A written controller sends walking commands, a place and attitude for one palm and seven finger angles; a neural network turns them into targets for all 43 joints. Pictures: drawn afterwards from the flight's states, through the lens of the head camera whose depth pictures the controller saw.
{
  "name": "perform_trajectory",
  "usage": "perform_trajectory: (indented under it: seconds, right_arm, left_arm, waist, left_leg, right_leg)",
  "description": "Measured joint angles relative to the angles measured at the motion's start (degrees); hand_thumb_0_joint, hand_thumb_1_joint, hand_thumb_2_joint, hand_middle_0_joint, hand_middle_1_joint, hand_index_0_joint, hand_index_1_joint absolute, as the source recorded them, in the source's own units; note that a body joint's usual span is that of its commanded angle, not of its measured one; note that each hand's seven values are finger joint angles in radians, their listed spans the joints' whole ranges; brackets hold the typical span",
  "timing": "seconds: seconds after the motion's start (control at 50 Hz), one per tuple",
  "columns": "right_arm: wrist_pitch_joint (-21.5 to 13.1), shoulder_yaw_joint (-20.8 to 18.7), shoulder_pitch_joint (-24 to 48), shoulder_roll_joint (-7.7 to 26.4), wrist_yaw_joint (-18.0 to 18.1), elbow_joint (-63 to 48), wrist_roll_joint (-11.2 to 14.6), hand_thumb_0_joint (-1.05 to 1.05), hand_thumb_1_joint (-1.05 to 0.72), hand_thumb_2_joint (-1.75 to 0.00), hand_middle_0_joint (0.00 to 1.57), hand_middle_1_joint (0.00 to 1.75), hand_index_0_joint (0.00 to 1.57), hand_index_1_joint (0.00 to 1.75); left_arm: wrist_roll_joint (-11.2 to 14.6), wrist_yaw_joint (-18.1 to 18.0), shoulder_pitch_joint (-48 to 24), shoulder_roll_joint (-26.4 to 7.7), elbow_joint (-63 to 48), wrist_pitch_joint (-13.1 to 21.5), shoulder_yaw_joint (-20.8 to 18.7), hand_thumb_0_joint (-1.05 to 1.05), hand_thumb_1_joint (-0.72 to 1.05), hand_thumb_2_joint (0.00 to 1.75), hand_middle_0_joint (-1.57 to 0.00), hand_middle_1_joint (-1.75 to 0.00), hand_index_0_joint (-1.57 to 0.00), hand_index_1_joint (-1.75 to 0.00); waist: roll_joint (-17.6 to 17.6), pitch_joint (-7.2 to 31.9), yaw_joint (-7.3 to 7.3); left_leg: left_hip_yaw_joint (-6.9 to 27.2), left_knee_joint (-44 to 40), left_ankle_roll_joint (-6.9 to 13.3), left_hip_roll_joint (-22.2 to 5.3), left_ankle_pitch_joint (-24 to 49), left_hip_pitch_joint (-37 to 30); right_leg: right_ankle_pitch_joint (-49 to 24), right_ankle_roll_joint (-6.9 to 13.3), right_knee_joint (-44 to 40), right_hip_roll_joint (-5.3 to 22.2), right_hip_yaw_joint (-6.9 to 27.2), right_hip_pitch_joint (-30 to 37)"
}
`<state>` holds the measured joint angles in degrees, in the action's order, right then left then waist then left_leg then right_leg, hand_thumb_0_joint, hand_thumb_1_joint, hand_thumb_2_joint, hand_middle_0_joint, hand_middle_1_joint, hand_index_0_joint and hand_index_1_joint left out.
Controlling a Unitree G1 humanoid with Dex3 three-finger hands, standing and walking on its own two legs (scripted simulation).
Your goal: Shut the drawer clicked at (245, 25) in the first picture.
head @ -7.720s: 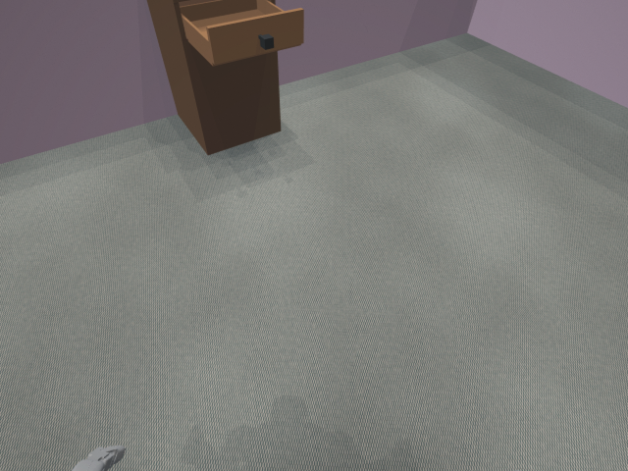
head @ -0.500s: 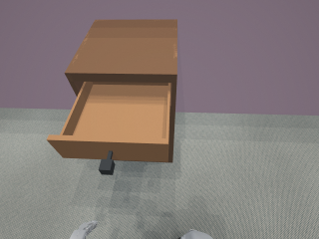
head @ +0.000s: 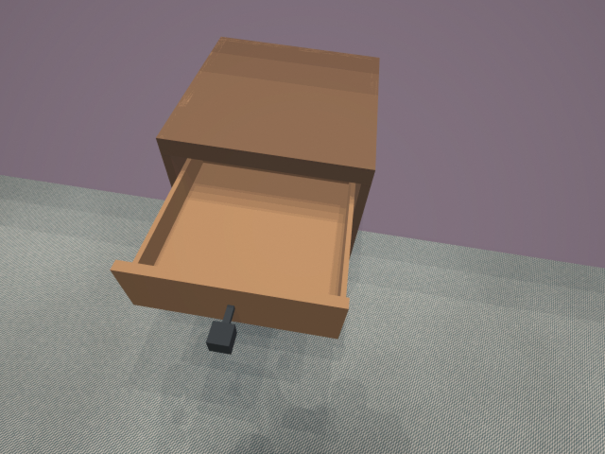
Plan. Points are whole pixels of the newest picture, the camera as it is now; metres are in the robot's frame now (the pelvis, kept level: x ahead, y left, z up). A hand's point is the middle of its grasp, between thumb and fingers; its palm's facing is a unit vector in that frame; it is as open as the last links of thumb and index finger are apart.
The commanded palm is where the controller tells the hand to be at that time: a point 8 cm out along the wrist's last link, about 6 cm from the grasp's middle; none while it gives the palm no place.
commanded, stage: come to a stop and stand still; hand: left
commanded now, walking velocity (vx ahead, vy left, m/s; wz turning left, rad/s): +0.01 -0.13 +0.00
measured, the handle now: (225, 326) +0.31 +0.16 -0.12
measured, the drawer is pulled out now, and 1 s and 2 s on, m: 0.28 0.28 0.28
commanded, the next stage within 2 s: look again from close up in 1.48 s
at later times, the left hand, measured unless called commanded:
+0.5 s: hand out of the picture -0.03 +0.12 -0.16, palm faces +0.03 -0.98 -0.22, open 7.4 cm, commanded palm none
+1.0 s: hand out of the picture +0.01 +0.14 -0.17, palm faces +0.05 -0.97 -0.23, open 7.3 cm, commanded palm none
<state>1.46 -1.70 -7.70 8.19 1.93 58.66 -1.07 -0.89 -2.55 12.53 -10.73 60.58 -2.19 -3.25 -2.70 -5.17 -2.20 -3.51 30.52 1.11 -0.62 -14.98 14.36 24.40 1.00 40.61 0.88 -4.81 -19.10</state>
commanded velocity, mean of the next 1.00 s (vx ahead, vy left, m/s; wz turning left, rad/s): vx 0.04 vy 0.04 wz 0.00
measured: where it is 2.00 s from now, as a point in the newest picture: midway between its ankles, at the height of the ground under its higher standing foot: outside the picture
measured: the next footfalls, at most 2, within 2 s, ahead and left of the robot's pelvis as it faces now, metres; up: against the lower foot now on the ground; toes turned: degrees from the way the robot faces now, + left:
right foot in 0.30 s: -0.05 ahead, -0.14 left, +0.00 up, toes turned -3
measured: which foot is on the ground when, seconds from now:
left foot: down 0.00-1.00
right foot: up 0.00-0.28, down 0.30-1.00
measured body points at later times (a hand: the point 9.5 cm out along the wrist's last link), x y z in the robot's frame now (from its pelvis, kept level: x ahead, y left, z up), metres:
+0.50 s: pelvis -0.03 -0.05 +0.01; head -0.03 -0.08 +0.46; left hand -0.03 +0.17 -0.14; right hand -0.06 -0.28 -0.17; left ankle -0.02 +0.10 -0.72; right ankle -0.09 -0.14 -0.73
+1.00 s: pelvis -0.01 -0.04 +0.01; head -0.01 -0.05 +0.45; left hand +0.00 +0.19 -0.15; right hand +0.02 -0.26 -0.16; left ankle -0.04 +0.08 -0.73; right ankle -0.09 -0.14 -0.73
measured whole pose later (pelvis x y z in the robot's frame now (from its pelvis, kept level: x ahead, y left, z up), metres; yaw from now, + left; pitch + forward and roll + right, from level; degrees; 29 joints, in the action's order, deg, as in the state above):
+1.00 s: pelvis -0.01 -0.04 +0.01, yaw -1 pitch -1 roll +1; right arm 0.2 -0.5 -11.6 9.5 3.2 63.7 -0.6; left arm -0.7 -3.0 13.6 -8.5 64.6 -0.1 -1.3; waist 0.1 -1.7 -0.3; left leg -4.1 25.2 0.0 -0.2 -15.7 8.0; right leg 20.7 0.8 25.7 1.0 -2.2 -3.6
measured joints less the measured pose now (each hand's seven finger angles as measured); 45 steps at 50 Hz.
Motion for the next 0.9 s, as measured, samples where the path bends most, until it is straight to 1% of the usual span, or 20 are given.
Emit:
perform_trajectory:
  seconds: [0.02, 0.06, 0.1, 0.12, 0.16, 0.24, 0.3, 0.32, 0.36, 0.38, 0.42, 0.46, 0.54, 0.62, 0.66, 0.72, 0.82, 0.9]
  right_arm:
    - [-0.1, 0.3, -0.1, -0.3, 0.3, -0.1, -0.1, 0.01, -0.91, -0.9, 0.19, 0.3, 0.2, 0.3]
    - [-0.2, 0.4, -0.2, -0.4, 0.9, -0.2, -0.1, 0.0, -0.92, -0.9, 0.2, 0.3, 0.2, 0.3]
    - [-0.2, 0.6, -0.2, -0.3, 1.0, -0.1, -0.1, 0.0, -0.92, -0.9, 0.2, 0.3, 0.21, 0.3]
    - [-0.2, 0.6, -0.2, -0.2, 0.9, 0.1, -0.1, 0.0, -0.92, -0.9, 0.2, 0.3, 0.21, 0.3]
    - [-0.3, 0.7, -0.4, -0.2, 0.8, 0.3, -0.1, 0.0, -0.92, -0.9, 0.2, 0.3, 0.21, 0.3]
    - [-0.5, 0.2, -1.3, 0.3, 0.4, 1.1, -0.3, 0.0, -0.92, -0.9, 0.2, 0.3, 0.21, 0.3]
    - [-0.3, -0.1, -2.9, 0.7, -0.1, 2.2, -0.1, 0.0, -0.92, -0.9, 0.2, 0.3, 0.21, 0.3]
    - [-0.1, -0.3, -3.4, 1.2, -0.1, 2.8, 0.1, 0.0, -0.92, -0.9, 0.2, 0.3, 0.21, 0.3]
    - [0.4, -0.4, -5.3, 2.3, -0.3, 4.1, 0.2, 0.0, -0.92, -0.9, 0.2, 0.3, 0.21, 0.3]
    - [0.6, -0.4, -6.5, 2.6, -0.5, 4.7, 0.0, 0.0, -0.92, -0.9, 0.2, 0.3, 0.2, 0.3]
    - [0.9, -0.2, -8.5, 2.9, -0.8, 5.7, -0.2, 0.01, -0.92, -0.9, 0.2, 0.3, 0.2, 0.3]
    - [0.7, 0.0, -10.2, 3.0, -0.9, 6.4, -0.4, 0.01, -0.92, -0.9, 0.2, 0.3, 0.2, 0.3]
    - [0.4, 0.3, -12.3, 3.1, -0.7, 7.2, -0.3, 0.01, -0.91, -0.9, 0.19, 0.3, 0.2, 0.3]
    - [0.5, 0.6, -12.1, 2.6, 0.0, 7.6, 0.1, 0.01, -0.91, -0.9, 0.19, 0.3, 0.2, 0.3]
    - [0.4, 0.8, -11.0, 1.9, 0.3, 7.6, 0.2, 0.01, -0.91, -0.9, 0.19, 0.3, 0.2, 0.3]
    - [-0.4, 1.0, -9.3, 1.1, 0.7, 6.9, 0.4, 0.01, -0.91, -0.9, 0.19, 0.3, 0.2, 0.3]
    - [-1.0, 1.0, -6.4, 0.4, 1.2, 5.4, 0.6, 0.01, -0.91, -0.9, 0.19, 0.3, 0.2, 0.3]
    - [-1.0, 0.9, -4.9, 1.0, 1.6, 5.1, 0.5, 0.01, -0.93, -0.9, 0.2, 0.3, 0.2, 0.3]
  left_arm:
    - [0.0, -0.1, -0.1, -0.3, 0.0, -0.3, -0.1, 0.01, 0.91, 0.9, -0.2, -0.3, -0.2, -0.3]
    - [-0.2, 0.1, -0.1, -0.5, 0.0, -0.6, -0.3, 0.01, 0.91, 0.9, -0.2, -0.3, -0.2, -0.3]
    - [-0.2, 0.3, 0.2, -0.8, 0.1, -0.4, -0.4, 0.01, 0.91, 0.9, -0.2, -0.3, -0.2, -0.3]
    - [-0.3, 0.5, 0.4, -1.0, 0.2, -0.3, -0.4, 0.01, 0.91, 0.9, -0.2, -0.3, -0.2, -0.3]
    - [-0.3, 0.7, 0.8, -1.2, 0.6, -0.4, -0.3, 0.01, 0.91, 0.9, -0.2, -0.3, -0.2, -0.3]
    - [-0.2, 1.0, 1.2, -0.9, 1.7, -0.6, 0.4, 0.01, 0.91, 0.9, -0.2, -0.3, -0.2, -0.3]
    - [-0.2, 1.0, 1.5, -0.6, 2.3, 0.4, 1.1, 0.01, 0.91, 0.9, -0.19, -0.3, -0.2, -0.3]
    - [-0.3, 0.9, 1.4, 0.1, 2.9, 0.8, 1.3, 0.01, 0.91, 0.9, -0.19, -0.3, -0.2, -0.3]
    - [-0.2, 1.0, 2.1, 1.5, 3.5, 1.4, 2.0, 0.01, 0.91, 0.9, -0.19, -0.3, -0.2, -0.3]
    - [-0.2, 1.1, 2.9, 2.1, 3.6, 1.7, 2.2, 0.01, 0.91, 0.9, -0.19, -0.3, -0.2, -0.3]
    - [-0.1, 1.2, 4.2, 2.9, 3.7, 2.2, 2.5, 0.01, 0.91, 0.9, -0.2, -0.3, -0.2, -0.3]
    - [0.0, 1.2, 5.3, 3.6, 3.8, 2.5, 2.5, 0.01, 0.91, 0.9, -0.2, -0.3, -0.2, -0.3]
    - [0.1, 1.1, 6.2, 5.0, 3.9, 2.8, 2.4, 0.01, 0.91, 0.9, -0.2, -0.3, -0.2, -0.3]
    - [0.2, 0.6, 5.9, 5.8, 4.3, 2.9, 2.1, 0.01, 0.91, 0.9, -0.2, -0.3, -0.2, -0.3]
    - [0.3, 0.3, 5.4, 5.7, 4.6, 2.7, 1.8, 0.01, 0.91, 0.9, -0.2, -0.3, -0.2, -0.3]
    - [0.4, -0.1, 4.9, 5.2, 4.7, 2.3, 1.6, 0.01, 0.91, 0.9, -0.2, -0.3, -0.2, -0.3]
    - [0.3, -0.5, 3.6, 4.1, 4.9, 1.7, 1.5, 0.01, 0.91, 0.9, -0.2, -0.3, -0.2, -0.3]
    - [0.3, -0.6, 2.5, 3.2, 4.6, 1.8, 1.6, 0.01, 0.91, 0.9, -0.2, -0.3, -0.2, -0.3]
  waist:
    - [-0.1, 0.1, 0.03]
    - [0.2, 0.5, 0.27]
    - [0.3, 1.1, 0.46]
    - [0.3, 1.4, 0.56]
    - [0.4, 2.1, 0.92]
    - [1.5, 3.1, 2.22]
    - [1.8, 3.9, 2.81]
    - [3.1, 3.7, 3.03]
    - [5.1, 4.3, 3.47]
    - [5.5, 4.9, 3.38]
    - [5.7, 5.8, 3.01]
    - [5.7, 6.1, 2.8]
    - [6.0, 5.2, 2.82]
    - [5.7, 3.1, 2.42]
    - [4.2, 1.9, 1.94]
    - [2.6, 1.0, 1.34]
    - [2.5, 1.3, 1.5]
    - [2.8, 2.4, 1.68]
  left_leg:
    - [-0.1, -0.8, 0.1, -0.2, 0.5, -0.1]
    - [0.0, -2.7, 0.2, -0.5, 2.0, -0.2]
    - [-0.2, -4.3, 0.2, -0.7, 3.3, -0.2]
    - [-0.4, -5.0, 0.1, -0.7, 3.9, -0.1]
    - [-0.7, -6.1, -0.2, -0.8, 4.7, -0.1]
    - [-1.0, -6.8, -0.9, -1.2, 5.9, 0.4]
    - [-1.2, -5.5, -2.0, -1.0, 5.9, 1.4]
    - [-0.6, -4.8, -2.4, -1.6, 5.6, 1.5]
    - [0.9, -4.4, -2.7, -2.0, 3.4, 0.9]
    - [1.3, -4.4, -2.7, -2.1, 2.0, 0.6]
    - [1.7, -3.4, -2.4, -2.1, 0.5, 0.0]
    - [2.0, -2.3, -2.2, -2.1, 0.6, -0.5]
    - [2.2, -0.7, -2.2, -2.2, 0.1, -1.1]
    - [1.8, -1.5, -2.5, -2.2, -1.5, -2.0]
    - [1.3, -2.5, -2.8, -1.5, -1.5, -2.5]
    - [0.4, -3.1, -2.3, -0.7, -1.3, -3.0]
    - [-0.2, -2.4, -1.6, -0.3, -2.2, -3.7]
    - [-0.4, -3.2, -1.4, 0.1, -2.0, -4.9]
  right_leg:
    - [2.4, -0.4, 4.1, -0.7, 1.5, -1.1]
    - [3.2, -1.1, 10.9, -1.6, 3.7, -2.6]
    - [2.0, -1.9, 14.3, -1.5, 5.1, -2.8]
    - [1.6, -2.3, 14.5, -1.2, 5.5, -2.4]
    - [1.7, -2.8, 12.0, -0.3, 5.6, -0.5]
    - [2.6, -2.8, 0.0, 1.0, 4.7, 5.6]
    - [-3.9, -2.1, -12.2, 1.5, 4.1, 10.9]
    - [-4.9, -1.5, -13.2, 0.8, 3.5, 11.6]
    - [-5.3, -0.2, -14.2, -0.2, 2.5, 13.0]
    - [-5.5, 0.3, -15.0, -0.5, 2.4, 13.5]
    - [-6.0, 1.0, -16.5, -0.9, 2.5, 14.4]
    - [-6.3, 1.4, -17.5, -1.4, 2.5, 14.9]
    - [-6.0, 1.9, -17.8, -2.4, 1.6, 15.0]
    - [-4.8, 1.9, -16.3, -2.8, 0.7, 14.1]
    - [-4.0, 1.6, -15.0, -2.0, 1.0, 13.5]
    - [-3.1, 1.0, -13.4, -1.0, 1.8, 12.7]
    - [-2.5, 0.4, -12.8, -0.6, 2.3, 13.3]
    - [-2.7, 0.0, -13.4, -0.2, 2.5, 14.4]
